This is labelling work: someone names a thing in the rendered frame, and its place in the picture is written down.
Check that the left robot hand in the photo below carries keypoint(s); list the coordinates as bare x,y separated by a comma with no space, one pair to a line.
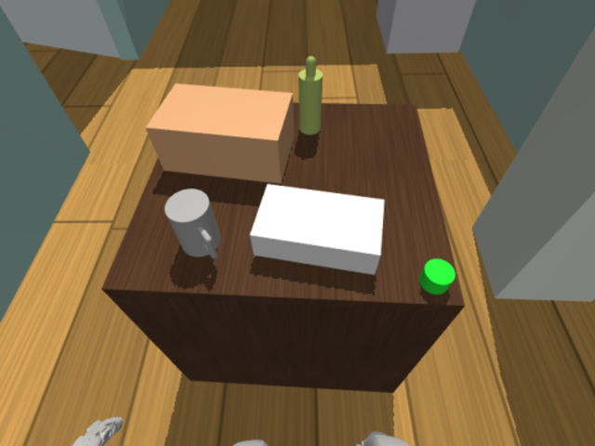
99,432

